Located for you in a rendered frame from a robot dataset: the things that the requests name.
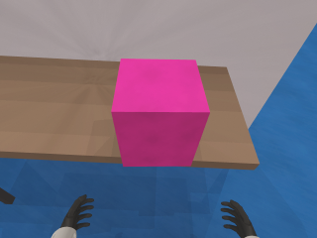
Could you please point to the carton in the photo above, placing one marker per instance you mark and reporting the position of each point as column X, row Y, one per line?
column 159, row 112

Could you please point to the robot left hand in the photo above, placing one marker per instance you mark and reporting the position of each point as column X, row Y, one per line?
column 73, row 216

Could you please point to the left robot forearm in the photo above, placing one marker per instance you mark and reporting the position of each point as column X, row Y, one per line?
column 65, row 232

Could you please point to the robot right hand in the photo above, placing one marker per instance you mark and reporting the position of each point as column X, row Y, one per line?
column 244, row 226

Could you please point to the table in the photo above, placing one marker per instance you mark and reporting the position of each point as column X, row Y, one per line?
column 60, row 110

